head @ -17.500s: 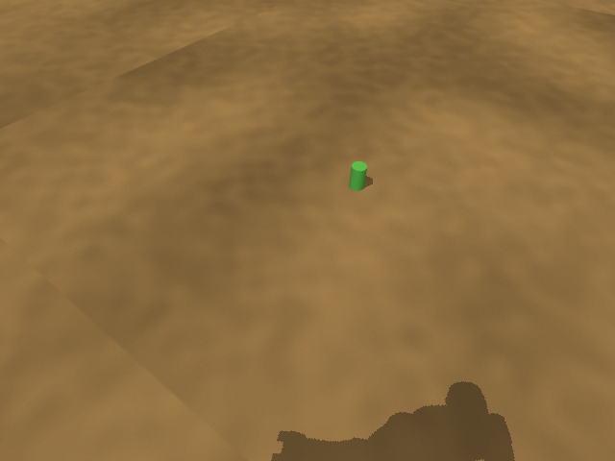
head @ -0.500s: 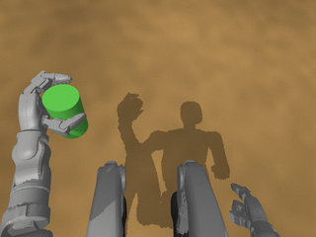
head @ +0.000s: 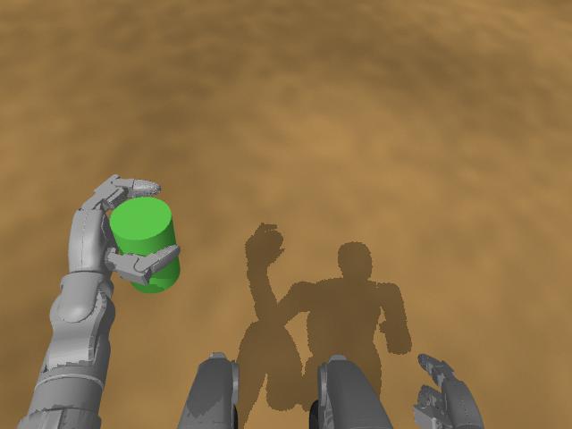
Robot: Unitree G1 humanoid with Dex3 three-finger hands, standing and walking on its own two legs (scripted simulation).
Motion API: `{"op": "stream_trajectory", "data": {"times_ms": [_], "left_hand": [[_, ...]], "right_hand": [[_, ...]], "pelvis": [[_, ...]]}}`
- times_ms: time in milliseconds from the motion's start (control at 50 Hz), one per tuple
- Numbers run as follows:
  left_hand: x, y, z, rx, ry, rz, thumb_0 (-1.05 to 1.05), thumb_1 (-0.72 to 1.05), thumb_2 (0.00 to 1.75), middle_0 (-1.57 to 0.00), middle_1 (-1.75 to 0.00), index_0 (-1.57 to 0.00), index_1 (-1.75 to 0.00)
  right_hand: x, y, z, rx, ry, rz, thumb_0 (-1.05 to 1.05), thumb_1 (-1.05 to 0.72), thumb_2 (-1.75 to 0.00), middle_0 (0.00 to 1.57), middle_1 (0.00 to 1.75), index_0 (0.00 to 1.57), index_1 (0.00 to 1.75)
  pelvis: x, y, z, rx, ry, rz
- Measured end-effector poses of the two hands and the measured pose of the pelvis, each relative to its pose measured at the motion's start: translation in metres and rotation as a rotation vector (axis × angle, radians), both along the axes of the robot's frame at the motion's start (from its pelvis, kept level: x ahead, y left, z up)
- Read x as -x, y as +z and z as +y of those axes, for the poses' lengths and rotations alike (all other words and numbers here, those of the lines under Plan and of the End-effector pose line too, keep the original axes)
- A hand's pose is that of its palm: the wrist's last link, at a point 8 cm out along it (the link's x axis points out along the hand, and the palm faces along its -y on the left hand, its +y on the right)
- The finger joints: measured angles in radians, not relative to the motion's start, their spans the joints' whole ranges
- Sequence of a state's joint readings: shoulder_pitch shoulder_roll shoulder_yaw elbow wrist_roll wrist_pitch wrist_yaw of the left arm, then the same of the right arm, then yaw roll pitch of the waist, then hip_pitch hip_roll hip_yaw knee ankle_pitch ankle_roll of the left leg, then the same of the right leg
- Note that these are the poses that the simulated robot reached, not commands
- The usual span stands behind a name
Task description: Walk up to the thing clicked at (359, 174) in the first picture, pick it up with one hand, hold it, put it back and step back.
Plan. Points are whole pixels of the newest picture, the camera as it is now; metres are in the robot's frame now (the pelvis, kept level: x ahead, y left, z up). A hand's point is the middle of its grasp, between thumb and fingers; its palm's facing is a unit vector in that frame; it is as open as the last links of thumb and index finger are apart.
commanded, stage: lift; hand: left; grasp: from the side
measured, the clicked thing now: (148, 247) +0.36 +0.19 -0.01
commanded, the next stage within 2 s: hold in 0.92 s
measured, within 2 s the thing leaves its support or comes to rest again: neither
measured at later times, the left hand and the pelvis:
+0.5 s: hand (146, 211) +0.36 +0.17 +0.10, palm faces +0.09 -1.00 -0.03, open 10.5 cm; pelvis +0.01 -0.01 +0.06, yaw +1 degrees
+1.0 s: hand (145, 189) +0.37 +0.17 +0.12, palm faces +0.09 -1.00 -0.02, open 10.5 cm; pelvis +0.03 -0.01 +0.08, yaw +1 degrees
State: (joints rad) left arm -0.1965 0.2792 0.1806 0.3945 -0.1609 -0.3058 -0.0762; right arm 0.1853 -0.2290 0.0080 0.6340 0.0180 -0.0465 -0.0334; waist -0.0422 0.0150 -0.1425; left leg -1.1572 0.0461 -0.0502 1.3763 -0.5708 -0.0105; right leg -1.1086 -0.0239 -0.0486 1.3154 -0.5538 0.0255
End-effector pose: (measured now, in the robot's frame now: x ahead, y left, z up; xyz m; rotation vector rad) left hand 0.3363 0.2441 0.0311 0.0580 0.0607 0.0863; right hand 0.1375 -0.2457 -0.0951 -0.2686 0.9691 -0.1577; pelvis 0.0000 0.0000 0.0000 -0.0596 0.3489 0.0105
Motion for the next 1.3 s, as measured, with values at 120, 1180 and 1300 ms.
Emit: {"op": "stream_trajectory", "data": {"times_ms": [120,1180,1300], "left_hand": [[0.005,0.021,-0.005,0.027,0.002,-0.005,0.04,-0.37,1.05,-0.75,-1.00,-0.65,-0.99],[-0.008,0.101,-0.028,0.044,0.008,-0.038,0.04,-0.37,1.05,-0.75,-1.00,-0.65,-0.99],[-0.004,0.104,-0.030,0.041,0.007,-0.036,0.04,-0.37,1.05,-0.75,-1.00,-0.65,-0.99]], "right_hand": [[0.006,0.016,-0.001,-0.013,0.001,0.017,0.01,-0.90,-0.90,0.21,0.30,0.20,0.30],[-0.012,0.081,-0.004,-0.036,-0.016,0.006,0.01,-0.92,-0.90,0.21,0.30,0.20,0.30],[-0.012,0.084,-0.005,-0.034,-0.017,0.005,0.01,-0.92,-0.90,0.20,0.30,0.20,0.30]], "pelvis": [[-0.004,0.020,0.000,-0.008,-0.001,-0.034],[-0.036,0.087,-0.009,-0.036,0.001,-0.205],[-0.036,0.090,-0.009,-0.038,0.001,-0.219]]}}
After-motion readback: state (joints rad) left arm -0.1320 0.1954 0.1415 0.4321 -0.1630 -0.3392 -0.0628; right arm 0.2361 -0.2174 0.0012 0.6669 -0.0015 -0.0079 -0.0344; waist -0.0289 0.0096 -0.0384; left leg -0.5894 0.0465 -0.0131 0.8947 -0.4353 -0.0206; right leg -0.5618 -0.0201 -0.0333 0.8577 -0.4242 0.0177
